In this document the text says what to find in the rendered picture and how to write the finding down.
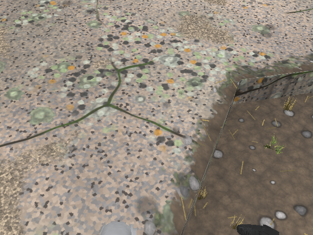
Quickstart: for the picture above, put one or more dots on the robot right hand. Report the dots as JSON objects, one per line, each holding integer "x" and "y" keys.
{"x": 253, "y": 229}

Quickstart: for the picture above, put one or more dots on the robot left thigh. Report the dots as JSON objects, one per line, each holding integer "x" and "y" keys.
{"x": 118, "y": 228}

